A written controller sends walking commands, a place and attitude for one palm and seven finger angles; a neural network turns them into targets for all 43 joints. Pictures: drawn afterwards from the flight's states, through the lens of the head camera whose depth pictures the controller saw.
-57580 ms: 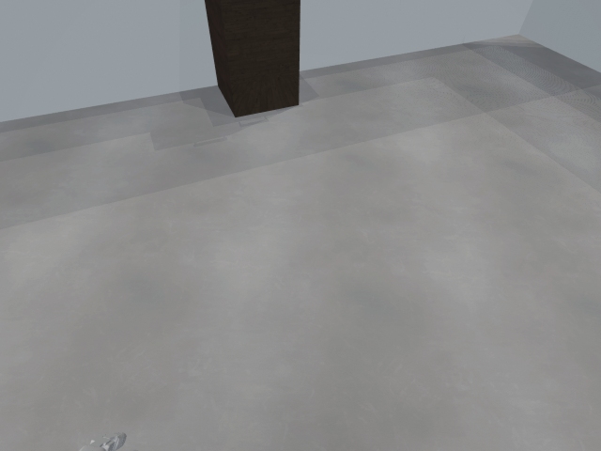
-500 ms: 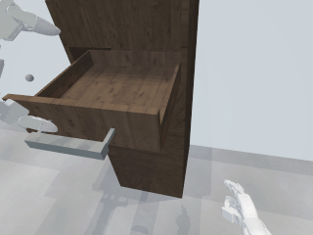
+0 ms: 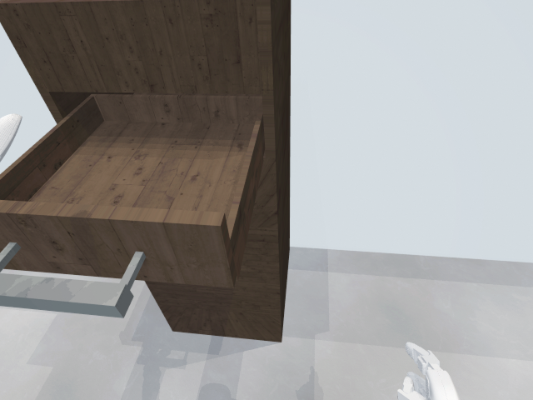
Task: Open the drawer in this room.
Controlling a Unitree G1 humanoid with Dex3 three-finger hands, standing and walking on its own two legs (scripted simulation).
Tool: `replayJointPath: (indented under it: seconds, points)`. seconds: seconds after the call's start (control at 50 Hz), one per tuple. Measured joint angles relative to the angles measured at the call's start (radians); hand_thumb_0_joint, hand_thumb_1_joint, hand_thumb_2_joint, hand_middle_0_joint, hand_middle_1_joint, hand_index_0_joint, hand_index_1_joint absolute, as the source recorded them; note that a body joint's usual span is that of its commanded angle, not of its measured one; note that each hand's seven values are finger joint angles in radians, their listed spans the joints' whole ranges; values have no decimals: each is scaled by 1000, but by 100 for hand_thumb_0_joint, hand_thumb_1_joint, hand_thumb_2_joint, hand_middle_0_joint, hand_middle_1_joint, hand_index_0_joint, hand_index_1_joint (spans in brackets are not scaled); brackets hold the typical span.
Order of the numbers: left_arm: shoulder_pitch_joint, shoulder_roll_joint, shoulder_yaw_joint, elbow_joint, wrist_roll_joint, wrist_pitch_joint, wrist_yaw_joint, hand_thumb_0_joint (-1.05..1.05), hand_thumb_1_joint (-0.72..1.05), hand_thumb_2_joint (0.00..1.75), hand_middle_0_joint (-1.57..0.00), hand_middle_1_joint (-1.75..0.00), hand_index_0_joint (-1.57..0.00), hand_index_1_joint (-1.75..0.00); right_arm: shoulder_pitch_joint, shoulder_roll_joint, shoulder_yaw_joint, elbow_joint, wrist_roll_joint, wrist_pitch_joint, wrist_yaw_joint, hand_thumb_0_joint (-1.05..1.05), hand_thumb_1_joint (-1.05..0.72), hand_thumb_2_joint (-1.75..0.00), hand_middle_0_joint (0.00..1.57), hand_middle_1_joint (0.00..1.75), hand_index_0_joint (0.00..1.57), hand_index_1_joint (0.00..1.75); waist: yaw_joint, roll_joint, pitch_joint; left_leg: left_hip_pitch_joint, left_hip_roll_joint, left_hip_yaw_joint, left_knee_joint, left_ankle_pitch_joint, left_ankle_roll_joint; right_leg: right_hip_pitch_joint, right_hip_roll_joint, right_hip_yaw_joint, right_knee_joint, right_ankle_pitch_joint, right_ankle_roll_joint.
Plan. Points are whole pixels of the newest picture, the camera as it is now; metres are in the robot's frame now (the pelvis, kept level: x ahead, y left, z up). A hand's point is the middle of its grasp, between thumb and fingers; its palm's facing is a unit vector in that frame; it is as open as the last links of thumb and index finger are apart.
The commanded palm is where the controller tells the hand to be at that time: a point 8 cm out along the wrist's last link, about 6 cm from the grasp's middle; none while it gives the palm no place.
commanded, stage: draw the hand back to the body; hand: left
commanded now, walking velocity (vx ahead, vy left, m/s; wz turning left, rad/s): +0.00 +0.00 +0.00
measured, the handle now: (59, 274) +0.20 +0.27 +0.17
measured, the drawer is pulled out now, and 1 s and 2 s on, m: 0.30 0.30 0.30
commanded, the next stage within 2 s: step back with the hand held close in 0.40 s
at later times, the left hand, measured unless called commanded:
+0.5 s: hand out of the picture +0.19 +0.25 +0.33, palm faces +0.63 -0.74 -0.23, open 7.5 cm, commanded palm +0.12 +0.27 +0.32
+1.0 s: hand out of the picture +0.13 +0.26 +0.32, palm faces +0.62 -0.71 -0.34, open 7.4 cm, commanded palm +0.05 +0.30 +0.32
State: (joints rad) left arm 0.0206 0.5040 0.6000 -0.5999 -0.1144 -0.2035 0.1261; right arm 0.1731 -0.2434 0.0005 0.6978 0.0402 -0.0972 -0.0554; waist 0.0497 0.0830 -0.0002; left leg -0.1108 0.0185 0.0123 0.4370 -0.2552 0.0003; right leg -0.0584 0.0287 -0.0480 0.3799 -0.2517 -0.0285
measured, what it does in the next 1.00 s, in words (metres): shifts its weight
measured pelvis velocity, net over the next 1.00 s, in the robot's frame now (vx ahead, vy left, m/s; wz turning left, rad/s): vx -0.08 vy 0.03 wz -0.02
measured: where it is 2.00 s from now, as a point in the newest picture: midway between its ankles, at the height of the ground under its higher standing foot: outside the picture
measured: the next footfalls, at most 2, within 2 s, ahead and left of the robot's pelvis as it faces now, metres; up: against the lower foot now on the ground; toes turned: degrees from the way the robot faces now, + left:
right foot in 1.48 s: -0.26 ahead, -0.09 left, +0.00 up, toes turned -5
left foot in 1.64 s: -0.12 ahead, +0.14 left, +0.00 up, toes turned -2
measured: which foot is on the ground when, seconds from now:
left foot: down 0.00-1.00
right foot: down 0.00-1.00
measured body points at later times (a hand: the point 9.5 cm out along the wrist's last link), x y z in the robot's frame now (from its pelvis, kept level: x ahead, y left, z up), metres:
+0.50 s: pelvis -0.01 -0.01 +0.00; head -0.03 -0.04 +0.45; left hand +0.15 +0.29 +0.34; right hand +0.20 -0.21 -0.08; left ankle -0.01 +0.12 -0.74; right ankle -0.02 -0.10 -0.74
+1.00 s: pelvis -0.08 +0.03 -0.02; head -0.07 +0.02 +0.43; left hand +0.10 +0.30 +0.33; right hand +0.09 -0.22 -0.10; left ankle -0.01 +0.12 -0.74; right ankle -0.02 -0.10 -0.74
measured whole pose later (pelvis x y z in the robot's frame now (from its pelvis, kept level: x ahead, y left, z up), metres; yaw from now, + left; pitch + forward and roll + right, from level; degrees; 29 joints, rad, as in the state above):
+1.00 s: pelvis -0.08 +0.03 -0.02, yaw -1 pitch +0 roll -1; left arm 0.15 0.54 0.70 -0.67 -0.06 -0.23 0.14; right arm 0.18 -0.21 -0.01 0.59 0.04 -0.06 -0.03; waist -0.03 0.03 0.01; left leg -0.41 0.01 0.04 0.61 -0.22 0.03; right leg -0.37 0.01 -0.03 0.55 -0.19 0.00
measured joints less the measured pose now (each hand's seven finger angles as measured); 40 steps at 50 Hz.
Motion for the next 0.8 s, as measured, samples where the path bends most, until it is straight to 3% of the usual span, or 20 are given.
replayJointPath:
  seconds: [0.04, 0.1, 0.18, 0.24, 0.28, 0.34, 0.44, 0.52, 0.58, 0.68, 0.8]
  points:
    - [-11, -7, 9, 80, -9, 27, -11, 0, 31, 65, -25, -67, -25, -67, -23, 12, 7, -15, -1, 10, 4, 1, -91, -90, 20, 30, 20, 30, -3, 3, 14, 1, 0, 3, -18, 13, -1, -7, 0, 3, -2, 6, -2]
    - [70, -47, -13, 94, -15, 74, -28, 0, 42, 70, -24, -60, -24, -61, -36, 24, 11, -42, -11, 15, 17, 1, -91, -90, 20, 30, 20, 30, -1, 7, 23, -3, 4, 16, -37, 24, -4, -23, 3, 16, -7, 14, -5]
    - [257, -122, -108, -59, -7, 97, -50, 1, 56, 76, -23, -51, -23, -52, -28, 28, 18, -58, -22, 7, 23, 1, -91, -90, 20, 30, 20, 30, 10, -4, 8, -19, 12, 24, -25, 13, -7, -38, 11, 24, -3, 11, -7]
    - [336, -118, -140, -183, 9, 87, -51, 1, 66, 80, -23, -45, -23, -45, -14, 31, 16, -56, -28, -3, 12, 1, -91, -90, 20, 30, 20, 30, 25, -18, -12, -23, 17, 19, -3, -4, -10, -34, 16, 19, 1, 2, -9]
    - [319, -86, -117, -220, 17, 65, -41, 1, 71, 83, -23, -41, -23, -41, -8, 32, 11, -49, -29, -9, 4, 1, -91, -90, 20, 30, 20, 30, 35, -22, -22, -19, 19, 11, 7, -12, -12, -21, 18, 11, 1, -3, -11]
    - [195, -55, -65, -173, 19, 34, -18, 1, 78, 85, -23, -37, -23, -37, -14, 31, 7, -32, -20, -6, -1, 1, -91, -90, 20, 30, 20, 30, 45, -14, -24, -6, 16, -3, 13, -13, -13, 2, 16, -2, -4, -4, -11]
    - [5, -54, -15, 32, 4, 42, -3, 1, 85, 88, -21, -32, -22, -33, -45, 37, 19, -26, -10, 15, -1, 1, -91, -90, 20, 30, 20, 30, 26, -4, 3, 7, 6, -13, -12, 14, -10, 11, 7, -13, -11, 9, -10]
    - [39, -79, -35, 82, -3, 88, -17, 1, 88, 89, -20, -31, -21, -31, -44, 39, 21, -42, -20, 19, 13, 1, -91, -90, 20, 30, 20, 30, 16, -2, 24, 5, 5, 3, -36, 37, -8, -8, 5, 2, -13, 25, -9]
    - [145, -94, -51, 3, 15, 67, -28, 1, 89, 90, -20, -30, -21, -31, -33, 29, 33, -73, -14, 34, 22, 1, -91, -90, 20, 30, 20, 30, -10, -5, 15, -50, 11, 4, -8, 32, -5, -54, 10, 3, -4, 32, -6]
    - [276, -29, -33, -214, 44, 0, -32, 2, 89, 90, -21, -30, -21, -30, -23, 20, 7, -92, -10, 53, 18, 1, -91, -90, 21, 30, 20, 30, -42, -36, 14, -169, 22, -4, 81, 8, -2, -149, 19, -5, 35, 35, -3]
    - [208, 76, 71, -224, 48, -57, 2, 1, 88, 90, -22, -30, -22, -30, -9, 11, -28, -82, 1, 60, 5, 1, -91, -90, 20, 30, 20, 30, -39, -67, 18, -208, -6, 24, 83, 32, 21, -219, -12, 21, 93, 37, 23]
